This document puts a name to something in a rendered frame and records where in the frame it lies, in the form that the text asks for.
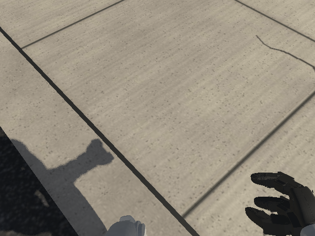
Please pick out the right robot hand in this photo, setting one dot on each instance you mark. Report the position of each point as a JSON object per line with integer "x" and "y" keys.
{"x": 293, "y": 214}

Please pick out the robot left shin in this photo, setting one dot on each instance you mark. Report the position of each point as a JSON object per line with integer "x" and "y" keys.
{"x": 127, "y": 217}

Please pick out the left robot thigh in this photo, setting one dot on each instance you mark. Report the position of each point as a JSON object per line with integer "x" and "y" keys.
{"x": 127, "y": 228}

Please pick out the robot right forearm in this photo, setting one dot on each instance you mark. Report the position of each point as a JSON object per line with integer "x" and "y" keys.
{"x": 308, "y": 230}

